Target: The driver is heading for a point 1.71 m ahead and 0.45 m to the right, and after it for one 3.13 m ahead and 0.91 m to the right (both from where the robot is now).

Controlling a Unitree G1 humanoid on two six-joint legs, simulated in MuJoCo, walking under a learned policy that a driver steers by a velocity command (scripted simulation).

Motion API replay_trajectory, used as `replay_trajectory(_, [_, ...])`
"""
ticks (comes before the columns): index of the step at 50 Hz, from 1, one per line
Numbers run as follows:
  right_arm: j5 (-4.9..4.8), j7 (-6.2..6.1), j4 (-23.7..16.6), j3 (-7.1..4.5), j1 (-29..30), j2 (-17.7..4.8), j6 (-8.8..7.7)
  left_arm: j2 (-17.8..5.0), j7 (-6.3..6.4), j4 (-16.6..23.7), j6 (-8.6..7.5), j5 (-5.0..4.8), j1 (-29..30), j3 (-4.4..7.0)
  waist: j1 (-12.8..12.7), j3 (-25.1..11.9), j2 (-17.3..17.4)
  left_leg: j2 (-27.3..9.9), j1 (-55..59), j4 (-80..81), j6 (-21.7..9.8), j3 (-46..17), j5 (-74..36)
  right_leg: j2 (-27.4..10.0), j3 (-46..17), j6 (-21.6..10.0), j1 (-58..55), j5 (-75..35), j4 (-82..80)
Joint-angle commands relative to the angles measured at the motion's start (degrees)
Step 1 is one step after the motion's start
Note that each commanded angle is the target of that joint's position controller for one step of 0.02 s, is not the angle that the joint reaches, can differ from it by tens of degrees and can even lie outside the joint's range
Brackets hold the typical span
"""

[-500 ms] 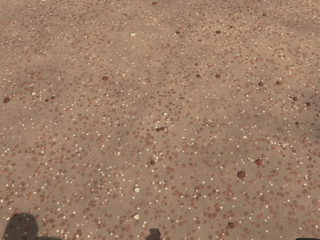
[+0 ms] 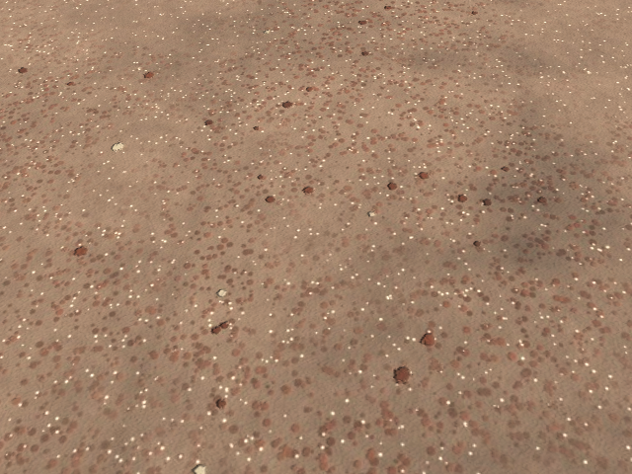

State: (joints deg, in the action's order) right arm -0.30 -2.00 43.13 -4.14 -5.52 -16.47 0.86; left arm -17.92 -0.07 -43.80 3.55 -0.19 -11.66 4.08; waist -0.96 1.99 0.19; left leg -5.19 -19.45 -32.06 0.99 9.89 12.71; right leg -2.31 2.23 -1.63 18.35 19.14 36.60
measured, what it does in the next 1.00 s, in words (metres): steps on the spot, turning right: left foot, then right foot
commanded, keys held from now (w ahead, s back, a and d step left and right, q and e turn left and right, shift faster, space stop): e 0.64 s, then no key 0.18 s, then w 0.18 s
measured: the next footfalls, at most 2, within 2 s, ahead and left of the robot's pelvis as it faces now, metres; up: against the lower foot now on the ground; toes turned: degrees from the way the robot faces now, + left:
left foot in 0.48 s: +0.10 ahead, +0.12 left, +0.00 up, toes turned -23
right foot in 0.88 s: -0.01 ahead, -0.13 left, +0.00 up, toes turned -26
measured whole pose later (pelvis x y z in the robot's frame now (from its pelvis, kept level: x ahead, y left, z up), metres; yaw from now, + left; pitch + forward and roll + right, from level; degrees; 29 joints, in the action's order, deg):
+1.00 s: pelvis +0.02 -0.03 +0.02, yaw -28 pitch +1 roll +1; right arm -1.1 0.6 47.8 -3.6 -10.3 -18.6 -0.8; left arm -15.2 0.5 -38.9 0.1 0.0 -14.7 2.1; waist 0.2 1.0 2.0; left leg -2.7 -23.5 -53.6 0.6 1.6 25.4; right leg 0.8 -1.5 -2.5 10.7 15.0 24.7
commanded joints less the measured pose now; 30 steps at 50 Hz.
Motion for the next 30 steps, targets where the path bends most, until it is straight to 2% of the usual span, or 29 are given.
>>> replay_trajectory(1, [1.45,-0.31,-5.1,-1.09,2.8,-3.8,-0.09,-16.1,0.81,4.1,-0.83,1.14,-4.9,3.74,-0.7,-1.1,-20.6,5.8,-20.2,-21.9,3.2,-3.2,25.2,-19.7,-32.0,-15.7,-11.4,-29.7,-19.1])
replay_trajectory(2, [1.31,-0.69,-5.9,-1.70,7.0,-5.7,-0.19,-14.7,0.36,4.5,-2.17,3.05,-5.5,3.45,-3.7,-4.0,-14.6,5.8,-20.2,-30.8,2.3,-11.4,25.4,-19.4,-32.9,-18.5,-8.6,-23.2,-21.1])
replay_trajectory(3, [0.35,-0.86,-5.3,-2.27,6.2,-6.7,-0.01,-13.3,0.29,4.7,-3.31,2.68,-3.0,3.05,-1.6,-3.4,-11.3,4.6,-20.2,-33.0,1.1,-13.5,19.8,-16.2,-28.1,-15.4,-8.1,-18.2,-21.0])
replay_trajectory(4, [0.43,-1.25,-3.6,-2.72,3.9,-7.0,0.23,-11.6,0.64,5.3,-3.66,1.15,0.6,2.80,0.3,-3.2,-7.9,3.8,-20.4,-32.6,0.9,-14.0,14.5,-13.3,-24.3,-11.9,-8.4,-14.8,-20.2])
replay_trajectory(5, [0.83,-1.61,-2.7,-3.01,3.0,-7.5,0.42,-9.5,1.05,5.9,-3.65,0.00,2.5,2.10,0.8,-3.4,-8.1,3.6,-20.0,-32.1,1.4,-14.2,11.7,-12.2,-22.5,-10.3,-8.4,-16.1,-19.6])
replay_trajectory(6, [1.10,-1.58,-2.5,-3.09,2.6,-7.2,0.28,-8.4,1.48,6.2,-3.55,-0.22,2.8,1.60,1.2,-4.2,-8.2,4.1,-18.0,-33.0,1.9,-14.0,9.4,-10.8,-21.1,-9.9,-8.0,-19.4,-19.0])
replay_trajectory(7, [0.92,-1.40,-2.3,-3.06,2.0,-6.7,-0.03,-7.9,1.79,6.3,-3.38,-0.05,2.2,1.36,1.3,-5.5,-7.6,4.8,-17.0,-33.0,2.3,-14.0,7.8,-10.0,-20.2,-10.0,-8.9,-22.0,-18.4])
replay_trajectory(9, [0.34,-1.19,-2.2,-2.69,2.1,-5.5,-0.57,-8.1,2.26,6.4,-3.21,-0.05,0.5,1.52,0.8,-6.9,-6.8,5.4,-17.2,-28.8,3.0,-14.2,6.0,-9.4,-19.9,-10.2,-12.6,-25.1,-17.3])
replay_trajectory(12, [0.16,-0.80,-2.5,-2.02,3.9,-4.3,-1.06,-9.4,2.77,6.6,-2.66,-0.43,-0.7,2.13,-0.5,-6.9,-7.5,5.9,-15.7,-18.9,4.1,-14.9,5.3,-8.7,-21.6,-10.4,-14.8,-23.1,-16.4])
replay_trajectory(15, [-0.12,-0.10,-2.5,-1.85,4.2,-4.8,-1.45,-10.4,2.57,7.4,-2.10,-0.29,-0.1,2.62,-1.0,-6.0,-8.8,6.7,-10.7,-12.3,4.4,-15.1,6.4,-8.4,-24.4,-11.2,-11.7,-20.3,-16.2])
replay_trajectory(19, [-0.55,0.84,-2.1,-1.99,2.6,-6.0,-2.35,-10.5,1.88,8.4,-1.48,-0.54,1.8,2.80,-0.8,-6.5,-9.6,7.9,-4.8,-5.3,3.6,-15.4,8.0,-7.8,-29.2,-11.4,-10.6,-24.8,-14.5])
replay_trajectory(21, [-0.62,1.37,-1.6,-2.11,0.5,-6.3,-2.92,-10.3,1.87,8.9,-1.14,-1.05,3.3,2.75,0.4,-7.2,-9.6,8.1,-0.9,1.8,2.7,-15.3,5.5,-6.7,-31.1,-10.3,-11.2,-27.5,-12.5])
replay_trajectory(22, [-0.59,1.62,-0.9,-2.27,-1.5,-6.4,-3.18,-10.0,2.03,9.3,-0.90,-1.48,4.5,2.66,1.9,-7.4,-9.2,7.9,3.1,8.5,1.9,-14.5,0.2,-5.2,-30.8,-8.8,-10.1,-26.1,-11.1])
replay_trajectory(23, [-0.31,1.64,-0.2,-2.70,-3.3,-7.7,-3.27,-9.0,2.25,9.7,-0.76,-1.62,4.6,2.37,2.5,-7.8,-7.9,5.2,9.0,13.3,0.7,-15.4,-6.6,-3.0,-29.7,-6.3,-6.8,-20.5,-9.1])
replay_trajectory(24, [0.68,1.30,-0.5,-3.42,-4.2,-11.3,-2.95,-6.2,2.16,9.8,-0.82,-0.91,2.2,1.60,0.9,-9.6,1.1,-5.2,16.3,14.2,-3.3,-24.2,-12.5,1.8,-23.9,-3.2,0.1,-5.6,0.2])
replay_trajectory(25, [2.07,1.11,-0.5,-3.96,-2.5,-14.8,-2.28,-5.5,1.95,11.1,-1.27,-1.24,-0.3,1.62,-2.0,-6.9,15.6,-15.2,17.9,14.5,-12.9,-36.9,-25.3,11.3,-13.3,0.4,12.6,16.6,9.6])
replay_trajectory(26, [2.41,1.07,-1.8,-3.21,-1.1,-11.6,-2.42,-10.8,1.89,9.9,-1.76,-0.28,-1.0,3.08,-0.7,-6.6,12.0,-19.4,15.0,14.7,-17.9,-38.4,-25.5,6.9,-12.3,3.2,14.6,18.4,23.2])
replay_trajectory(27, [2.02,0.78,-2.8,-2.22,1.4,-8.4,-2.45,-13.0,1.72,8.7,-1.61,-0.84,-1.3,4.17,-1.3,-5.6,8.1,-15.8,13.1,14.1,-16.1,-32.4,-22.8,5.5,-12.1,4.0,14.1,14.4,28.3])
replay_trajectory(28, [1.29,0.54,-3.1,-1.84,3.5,-7.2,-2.25,-11.8,1.82,7.7,-1.00,-0.87,-1.9,4.23,-2.0,-4.3,6.8,-11.7,12.4,13.5,-13.4,-27.0,-19.1,5.0,-11.2,5.1,14.4,10.9,30.4])
replay_trajectory(29, [0.45,0.28,-3.2,-1.48,3.9,-6.4,-2.16,-10.5,1.86,7.5,-0.46,-0.68,-1.8,3.94,-1.2,-3.4,7.2,-10.0,12.9,13.5,-12.4,-24.1,-18.0,4.7,-10.8,6.1,16.1,7.8,32.2])
replay_trajectory(30, [0.35,-0.02,-2.9,-1.27,3.4,-6.6,-1.90,-8.7,1.59,7.9,-0.19,-0.90,-1.3,3.43,-0.8,-2.7,7.6,-8.9,12.7,13.6,-12.4,-21.6,-19.4,4.4,-9.6,6.8,16.4,6.2,32.4])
